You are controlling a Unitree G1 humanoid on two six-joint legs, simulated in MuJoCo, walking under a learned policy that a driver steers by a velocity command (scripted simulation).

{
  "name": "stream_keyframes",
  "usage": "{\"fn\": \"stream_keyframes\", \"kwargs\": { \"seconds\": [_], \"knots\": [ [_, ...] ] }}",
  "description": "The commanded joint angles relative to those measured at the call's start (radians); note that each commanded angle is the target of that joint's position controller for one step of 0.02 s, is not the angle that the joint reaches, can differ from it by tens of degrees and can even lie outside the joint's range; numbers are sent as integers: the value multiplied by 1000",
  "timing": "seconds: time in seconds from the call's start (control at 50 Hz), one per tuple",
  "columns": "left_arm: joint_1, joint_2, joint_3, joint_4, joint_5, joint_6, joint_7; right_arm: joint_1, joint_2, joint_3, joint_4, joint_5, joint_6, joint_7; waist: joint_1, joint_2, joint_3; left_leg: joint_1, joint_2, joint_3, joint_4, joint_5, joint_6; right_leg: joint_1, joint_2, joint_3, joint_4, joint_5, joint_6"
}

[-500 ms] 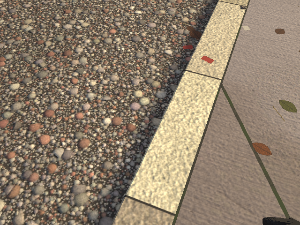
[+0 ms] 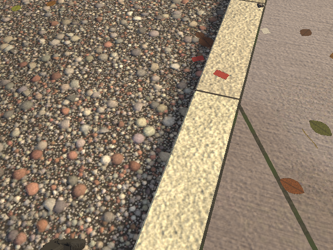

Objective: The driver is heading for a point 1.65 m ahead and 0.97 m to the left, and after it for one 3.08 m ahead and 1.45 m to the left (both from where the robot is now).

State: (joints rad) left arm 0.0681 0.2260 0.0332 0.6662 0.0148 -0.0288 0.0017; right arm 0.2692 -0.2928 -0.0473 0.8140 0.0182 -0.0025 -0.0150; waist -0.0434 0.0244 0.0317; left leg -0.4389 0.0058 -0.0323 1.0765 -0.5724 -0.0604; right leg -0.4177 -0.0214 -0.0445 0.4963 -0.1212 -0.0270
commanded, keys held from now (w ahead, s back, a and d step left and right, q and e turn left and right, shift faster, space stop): q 0.72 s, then w+q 0.28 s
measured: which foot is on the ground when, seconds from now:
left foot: up 0.00-0.26, down 0.28-0.78, up 0.80-1.00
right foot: down 0.00-0.28, up 0.30-0.76, down 0.78-1.00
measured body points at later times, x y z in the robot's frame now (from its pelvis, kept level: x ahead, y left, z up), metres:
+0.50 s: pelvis +0.01 +0.05 +0.01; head +0.04 +0.09 +0.46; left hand +0.09 +0.37 -0.11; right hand +0.21 -0.19 -0.07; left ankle +0.01 +0.13 -0.73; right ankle +0.07 -0.11 -0.64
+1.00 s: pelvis +0.05 +0.04 +0.01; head +0.08 +0.03 +0.46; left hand -0.04 +0.32 -0.09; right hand +0.34 -0.12 -0.08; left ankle +0.00 +0.19 -0.65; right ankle +0.08 -0.09 -0.73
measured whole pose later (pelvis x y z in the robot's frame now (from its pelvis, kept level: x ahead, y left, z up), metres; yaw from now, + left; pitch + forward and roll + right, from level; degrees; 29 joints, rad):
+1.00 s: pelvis +0.05 +0.04 +0.01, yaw +35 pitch +2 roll +0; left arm 0.29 0.27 0.07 0.78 0.00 -0.05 0.02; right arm 0.26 -0.35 -0.10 0.60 0.02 0.02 0.00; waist 0.03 0.05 -0.02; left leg -0.63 0.00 -0.09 1.08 -0.24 -0.03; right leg -0.13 -0.01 -0.03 0.35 -0.26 -0.01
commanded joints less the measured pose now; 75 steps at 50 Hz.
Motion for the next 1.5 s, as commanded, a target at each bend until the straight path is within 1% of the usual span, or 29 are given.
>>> {"fn": "stream_keyframes", "kwargs": {
  "seconds": [0.02,0.18,0.26,0.28,0.3,0.32,0.34,0.38,0.56,0.72,0.76,0.78,0.8,0.82,0.86,0.9,1.06,1.12,1.18,1.22,1.24,1.26,1.28,1.3,1.32,1.36,1.4,1.46,1.5],
  "knots": [
    [1,148,48,-30,10,3,11,85,-78,-34,-55,-5,50,-26,2,-175,-133,-66,45,4,78,93,-32,136,-263,187,-220,176,-216],
    [-3,196,68,22,-8,18,37,-27,-71,-32,-153,-12,61,4,31,-169,-146,61,64,57,-237,220,31,165,-312,75,-215,103,-209],
    [9,195,72,54,-40,39,39,45,-89,-51,-141,-20,63,19,-8,-115,-132,238,6,100,-529,346,118,121,-269,3,-63,-64,-92],
    [55,150,65,71,-30,46,34,65,-151,-70,-144,-25,60,10,6,60,-88,299,98,-75,-681,486,176,4,-178,-91,142,-204,-2],
    [27,117,54,14,4,44,33,39,-284,-94,-188,-31,59,-5,29,351,-33,338,360,-475,-770,678,349,-287,5,-137,409,-512,98],
    [-91,165,69,-8,5,37,40,64,-258,-83,-199,-67,33,4,-45,229,-69,273,376,-515,-807,645,419,-304,28,54,593,-548,82],
    [-79,174,76,-4,-16,39,42,18,-234,-75,-204,-70,11,6,-5,171,-67,270,330,-429,-796,615,376,-315,14,98,649,-455,62],
    [-10,186,88,44,-6,49,58,-91,-169,-59,-229,-21,-2,-1,46,106,-83,281,249,-316,-758,603,274,-308,-7,120,647,-303,60],
    [-36,136,66,32,-20,36,43,-45,-170,-59,-267,-11,24,-35,22,131,-120,335,172,-336,-723,576,274,-198,45,137,382,-180,111],
    [5,163,67,38,-31,3,5,-92,-183,-71,-312,-3,50,-15,23,146,-139,306,150,-500,-669,666,286,11,71,147,110,-244,83],
    [79,170,74,55,-30,-6,-5,-119,-178,-69,-318,16,55,-16,71,121,-155,228,91,-490,-655,406,239,179,61,117,-110,-97,48],
    [127,203,86,66,-23,-5,-2,-104,-145,-60,-319,13,55,-18,79,59,-168,90,35,-441,-591,164,193,333,-37,179,-150,-88,4],
    [181,249,93,63,-10,1,4,-47,-73,-40,-307,-1,52,-13,66,-138,-183,-92,-94,-268,-326,-66,134,468,-241,378,-189,-244,-78],
    [197,314,107,76,19,-7,-6,-85,-122,-56,-358,8,34,-12,66,-310,-68,-316,-140,-163,-171,-36,117,377,-371,656,-295,-443,-203],
    [84,218,83,35,-8,-25,10,-95,-201,-81,-329,-10,20,-6,46,-209,14,-373,-40,-149,-20,145,80,334,-307,526,-312,-505,-172],
    [88,188,69,27,-24,-25,25,-64,-167,-76,-302,-15,21,4,51,-167,8,-379,-15,-119,55,243,42,354,-253,401,-312,-404,-132],
    [228,236,77,71,-9,-44,15,-176,-65,-38,-342,0,-16,38,130,-152,23,-322,55,-11,-157,444,10,372,-232,119,-341,-85,-149],
    [216,262,85,67,-7,-56,11,-165,-83,-46,-331,-4,-22,50,118,-147,10,-192,68,26,-168,515,26,314,-251,39,-292,-5,-142],
    [219,262,90,67,-40,-55,3,-157,-72,-40,-338,5,-19,60,97,-139,33,-124,68,45,-252,379,83,306,-276,17,-239,21,-129],
    [204,277,94,69,-51,-51,-5,-46,-102,-61,-312,5,-21,61,18,-128,-9,94,4,98,-354,327,137,259,-269,-22,-78,282,-113],
    [202,255,86,71,-52,-52,-8,115,-145,-90,-259,11,-22,58,-69,-87,-83,318,-50,125,-440,395,166,202,-225,-85,145,422,-86],
    [213,218,69,49,-39,-68,-11,273,-233,-120,-221,18,-17,43,-135,68,-147,563,24,-6,-508,431,210,-6,-163,-131,493,205,-33],
    [342,106,29,4,-9,-93,-31,213,-341,-117,-253,21,-26,36,6,406,-245,739,281,-531,-622,330,382,-350,-12,-46,861,-497,16],
    [233,205,47,7,-56,-114,-35,247,-241,-89,-261,17,-49,51,-83,253,-273,677,358,-725,-812,277,431,-435,-7,81,930,-459,-4],
    [119,253,64,-20,-82,-110,-31,216,-194,-71,-238,7,-62,62,-75,142,-140,597,328,-599,-802,340,391,-483,-39,87,917,-360,-28],
    [111,214,52,-20,-35,-88,-20,80,-136,-47,-245,9,-69,68,8,45,-65,400,278,-401,-774,520,350,-389,-105,99,781,-234,-32],
    [151,200,50,4,-28,-61,-23,-5,-118,-35,-241,-5,-75,55,65,50,-32,297,221,-274,-814,673,317,-287,-119,98,660,-168,-17],
    [117,122,17,13,-7,-46,-30,-14,-127,-34,-195,-16,-73,24,70,13,-27,286,179,-89,-818,974,280,-255,-79,56,453,-17,3],
    [140,130,19,45,-4,-66,-49,6,-127,-33,-164,-29,-80,-4,61,10,-74,354,182,-27,-777,978,254,-261,-59,82,403,231,-5]
  ]
}}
